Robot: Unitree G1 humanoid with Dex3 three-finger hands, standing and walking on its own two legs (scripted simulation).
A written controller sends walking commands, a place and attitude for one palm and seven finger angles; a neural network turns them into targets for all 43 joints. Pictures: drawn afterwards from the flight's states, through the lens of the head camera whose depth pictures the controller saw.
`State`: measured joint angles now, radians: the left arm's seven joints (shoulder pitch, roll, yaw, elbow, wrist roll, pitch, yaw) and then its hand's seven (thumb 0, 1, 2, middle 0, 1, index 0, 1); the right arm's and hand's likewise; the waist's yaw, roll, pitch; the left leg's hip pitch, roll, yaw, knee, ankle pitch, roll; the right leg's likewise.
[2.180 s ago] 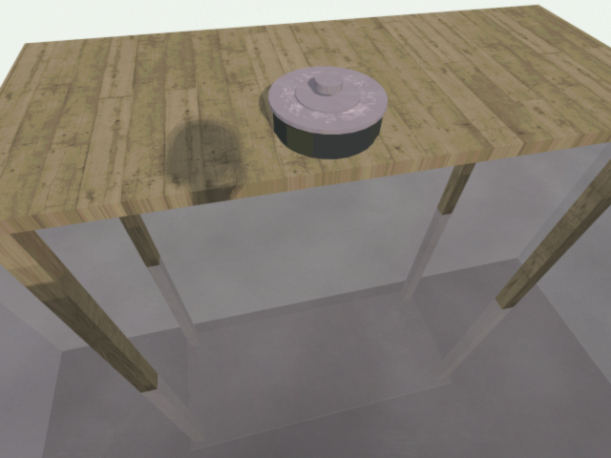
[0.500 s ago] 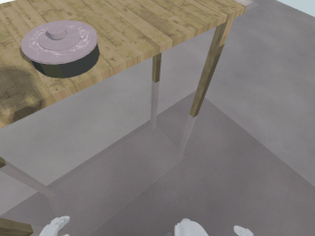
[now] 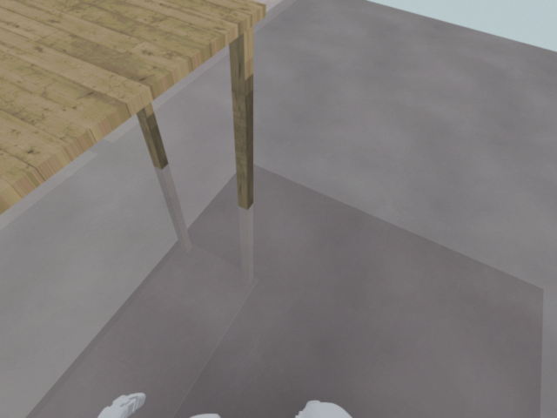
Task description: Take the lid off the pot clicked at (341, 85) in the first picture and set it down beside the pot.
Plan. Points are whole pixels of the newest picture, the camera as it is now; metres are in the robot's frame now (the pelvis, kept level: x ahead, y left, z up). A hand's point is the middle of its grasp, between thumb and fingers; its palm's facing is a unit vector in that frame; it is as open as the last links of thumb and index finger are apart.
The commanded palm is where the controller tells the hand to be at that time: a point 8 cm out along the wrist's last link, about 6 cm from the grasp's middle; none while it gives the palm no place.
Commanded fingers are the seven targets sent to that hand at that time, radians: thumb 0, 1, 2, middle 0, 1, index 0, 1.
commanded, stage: walk to a spot facing it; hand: left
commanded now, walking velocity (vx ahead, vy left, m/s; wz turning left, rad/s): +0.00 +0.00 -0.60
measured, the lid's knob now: out of the picture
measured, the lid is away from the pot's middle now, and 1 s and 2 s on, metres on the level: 0.00 0.00 0.00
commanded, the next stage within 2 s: turn to face it in 1.32 s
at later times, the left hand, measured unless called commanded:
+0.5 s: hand out of the picture +0.11 +0.13 -0.15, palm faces -0.24 -0.94 -0.25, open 7.4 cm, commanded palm none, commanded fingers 0.00 0.90 0.90 -0.20 -0.30 -0.20 -0.30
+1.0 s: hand (257, 359) +0.23 +0.04 -0.14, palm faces -0.59 -0.76 -0.25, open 7.4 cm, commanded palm none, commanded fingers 0.00 0.90 0.90 -0.20 -0.30 -0.20 -0.30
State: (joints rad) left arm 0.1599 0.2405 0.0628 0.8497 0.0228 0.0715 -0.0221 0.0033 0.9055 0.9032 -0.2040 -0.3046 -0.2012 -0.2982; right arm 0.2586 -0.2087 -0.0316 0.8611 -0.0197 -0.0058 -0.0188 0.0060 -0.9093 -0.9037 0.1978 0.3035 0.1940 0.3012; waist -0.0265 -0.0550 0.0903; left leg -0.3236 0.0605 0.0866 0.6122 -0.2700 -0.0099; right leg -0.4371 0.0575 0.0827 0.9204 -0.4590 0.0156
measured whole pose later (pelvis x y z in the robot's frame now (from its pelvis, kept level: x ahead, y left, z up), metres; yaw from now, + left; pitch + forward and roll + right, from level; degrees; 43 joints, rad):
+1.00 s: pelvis +0.02 -0.08 +0.00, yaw -37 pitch +1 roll +0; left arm 0.19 0.27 0.08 0.87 0.03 0.04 -0.07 0.00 0.91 0.90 -0.20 -0.30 -0.19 -0.30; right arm 0.34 -0.23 -0.05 0.92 -0.03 -0.02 0.00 0.01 -0.90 -0.90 0.20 0.30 0.20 0.30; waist -0.02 0.02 0.05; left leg -0.18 0.17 0.20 0.55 -0.36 -0.07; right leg -0.34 -0.06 -0.09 0.61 -0.37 0.01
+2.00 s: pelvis +0.20 -0.28 +0.01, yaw -31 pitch -1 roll +2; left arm 0.22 0.17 0.06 0.91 0.03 0.00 0.03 0.00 0.92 0.90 -0.20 -0.30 -0.20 -0.30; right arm 0.23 -0.21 -0.09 0.98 -0.01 0.06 0.01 0.01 -0.91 -0.90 0.20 0.30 0.19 0.30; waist -0.01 -0.01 0.07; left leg -0.50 0.04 0.07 1.02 -0.43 -0.06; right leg -0.22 -0.11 -0.18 0.52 -0.27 -0.02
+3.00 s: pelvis +0.21 -0.27 +0.00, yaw +5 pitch +0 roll +0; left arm 0.23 0.26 0.07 0.90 0.02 0.07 0.02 0.00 0.91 0.90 -0.20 -0.30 -0.20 -0.30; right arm 0.13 -0.22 -0.06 0.88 -0.01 0.02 0.02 0.01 -0.91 -0.90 0.20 0.30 0.20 0.30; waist 0.01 -0.07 0.12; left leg -0.33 -0.03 0.03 0.64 -0.30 0.05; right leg -0.42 -0.12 -0.05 1.06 -0.52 0.08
